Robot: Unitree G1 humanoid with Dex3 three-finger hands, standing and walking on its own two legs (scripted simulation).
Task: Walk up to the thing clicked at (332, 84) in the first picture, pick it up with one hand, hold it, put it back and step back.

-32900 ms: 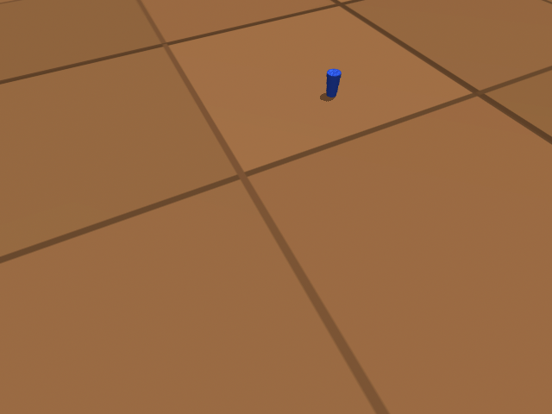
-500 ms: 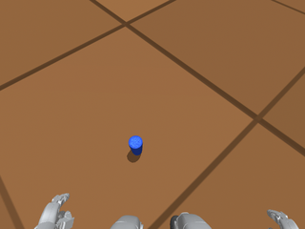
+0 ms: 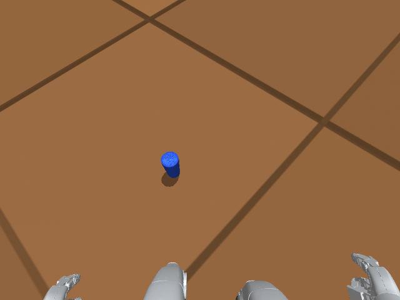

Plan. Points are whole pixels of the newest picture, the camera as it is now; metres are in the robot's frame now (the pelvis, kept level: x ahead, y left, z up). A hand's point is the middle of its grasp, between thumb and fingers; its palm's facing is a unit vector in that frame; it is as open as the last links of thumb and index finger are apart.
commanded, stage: step back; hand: left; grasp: from the side
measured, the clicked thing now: (171, 166) +0.71 +0.21 -0.67
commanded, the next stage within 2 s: stand in 1.96 s
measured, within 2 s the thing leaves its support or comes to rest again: neither
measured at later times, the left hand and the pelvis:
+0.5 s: hand out of the picture -0.04 +0.23 -0.14, palm faces +0.05 -0.94 -0.33, open 7.4 cm; pelvis -0.14 -0.04 +0.02, yaw +3 degrees
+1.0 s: hand out of the picture -0.24 +0.19 -0.12, palm faces +0.10 -0.88 -0.46, open 7.4 cm; pelvis -0.31 -0.10 +0.00, yaw +7 degrees
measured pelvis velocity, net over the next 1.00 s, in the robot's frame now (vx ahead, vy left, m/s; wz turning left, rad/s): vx -0.31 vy -0.10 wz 0.13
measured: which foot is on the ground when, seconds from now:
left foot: up 0.00-0.28, down 0.30-0.72, up 0.74-1.00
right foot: down 0.00-0.32, up 0.34-0.66, down 0.68-1.00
